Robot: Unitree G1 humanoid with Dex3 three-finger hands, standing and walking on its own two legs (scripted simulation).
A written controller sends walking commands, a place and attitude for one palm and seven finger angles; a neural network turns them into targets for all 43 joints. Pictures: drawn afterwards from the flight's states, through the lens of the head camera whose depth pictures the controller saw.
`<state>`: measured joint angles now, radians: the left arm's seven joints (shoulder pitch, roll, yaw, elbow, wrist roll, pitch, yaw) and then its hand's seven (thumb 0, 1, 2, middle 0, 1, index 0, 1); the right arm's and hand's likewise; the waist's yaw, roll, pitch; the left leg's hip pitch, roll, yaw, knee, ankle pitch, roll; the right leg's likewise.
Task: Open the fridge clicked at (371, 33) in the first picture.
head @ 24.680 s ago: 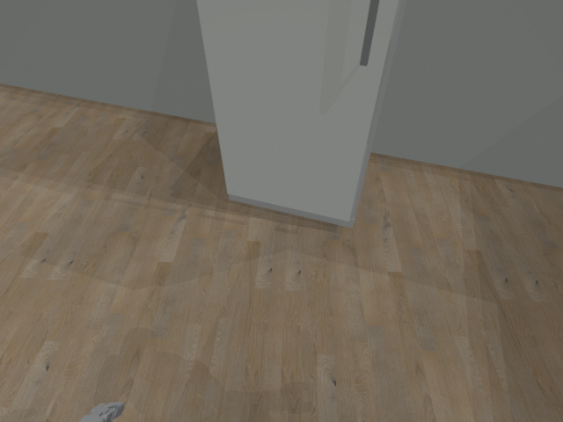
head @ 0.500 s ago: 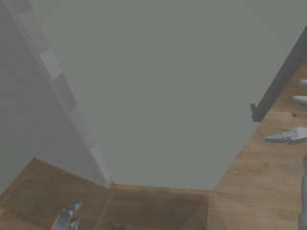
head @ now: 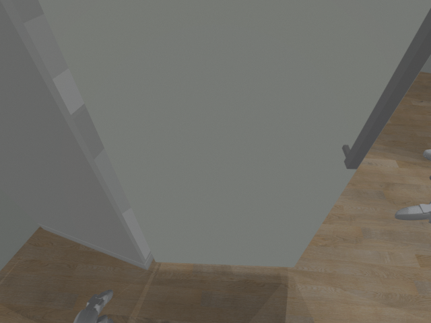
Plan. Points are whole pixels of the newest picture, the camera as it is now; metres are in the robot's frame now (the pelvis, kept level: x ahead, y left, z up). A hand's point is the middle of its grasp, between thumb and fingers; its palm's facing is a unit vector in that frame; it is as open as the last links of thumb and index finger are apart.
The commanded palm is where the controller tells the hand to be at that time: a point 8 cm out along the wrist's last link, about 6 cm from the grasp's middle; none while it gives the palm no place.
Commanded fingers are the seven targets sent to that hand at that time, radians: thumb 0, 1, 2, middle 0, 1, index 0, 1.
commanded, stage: slip the hand off the handle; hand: right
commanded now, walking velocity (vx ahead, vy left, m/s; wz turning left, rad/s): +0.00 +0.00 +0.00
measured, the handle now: (406, 55) +0.44 -0.26 +0.29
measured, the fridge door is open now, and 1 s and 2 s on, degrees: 72 72 72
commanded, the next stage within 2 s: draw the hand back to the body in 0.52 s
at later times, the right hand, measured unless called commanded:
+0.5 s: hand out of the picture +0.24 -0.31 +0.15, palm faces +0.38 +0.90 -0.23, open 14.7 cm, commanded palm +0.19 -0.35 +0.16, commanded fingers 0.00 0.55 -0.20 0.25 1.15 0.25 1.15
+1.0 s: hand out of the picture +0.21 -0.29 +0.18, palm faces +0.17 +0.98 -0.04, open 14.7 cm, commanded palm +0.16 -0.33 +0.17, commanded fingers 0.00 0.55 -0.20 0.25 1.15 0.25 1.15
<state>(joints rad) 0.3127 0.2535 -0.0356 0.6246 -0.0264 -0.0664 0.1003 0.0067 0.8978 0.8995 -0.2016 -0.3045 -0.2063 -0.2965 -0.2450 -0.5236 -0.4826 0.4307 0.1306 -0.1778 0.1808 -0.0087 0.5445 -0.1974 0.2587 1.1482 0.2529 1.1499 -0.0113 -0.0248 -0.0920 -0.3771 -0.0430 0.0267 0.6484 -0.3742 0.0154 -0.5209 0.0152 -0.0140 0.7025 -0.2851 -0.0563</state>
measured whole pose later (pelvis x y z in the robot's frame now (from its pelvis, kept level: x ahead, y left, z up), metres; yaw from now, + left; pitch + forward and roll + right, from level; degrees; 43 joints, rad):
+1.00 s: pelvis -0.01 +0.01 +0.01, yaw -1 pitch -2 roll +2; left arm 0.23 0.25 -0.08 0.58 -0.08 -0.24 0.12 0.01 0.90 0.90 -0.20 -0.30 -0.21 -0.30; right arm 0.14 -0.47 -0.52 -0.03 0.43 0.16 0.39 -0.01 0.54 -0.20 0.26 1.15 0.25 1.15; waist -0.05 -0.04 -0.09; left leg -0.19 -0.04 0.03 0.54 -0.32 0.02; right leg -0.33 0.02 0.00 0.59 -0.23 -0.04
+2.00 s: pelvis +0.03 +0.02 +0.03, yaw +0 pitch -3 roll +0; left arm 0.17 0.23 -0.04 0.64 0.00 -0.10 0.09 0.01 0.90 0.90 -0.20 -0.30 -0.20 -0.30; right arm 0.44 -0.36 -0.34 -0.36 0.09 -0.02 -0.08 0.01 -0.81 -0.85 0.22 0.35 0.21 0.35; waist -0.08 -0.03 -0.01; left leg 0.00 -0.03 0.01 0.35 -0.28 0.03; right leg -0.14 0.04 -0.01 0.39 -0.19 -0.04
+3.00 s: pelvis -0.06 -0.03 +0.01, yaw -3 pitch +3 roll +2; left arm 0.20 0.22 -0.01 0.55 -0.01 -0.03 0.08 0.01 0.90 0.90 -0.20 -0.30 -0.21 -0.30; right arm 0.53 -0.44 -0.46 -0.49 0.06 -0.18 -0.11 0.02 -0.89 -0.90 0.21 0.30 0.21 0.30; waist -0.02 -0.01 -0.03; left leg -0.21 -0.04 -0.03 0.48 -0.34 0.00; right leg -0.44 0.08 -0.01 0.46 -0.09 -0.10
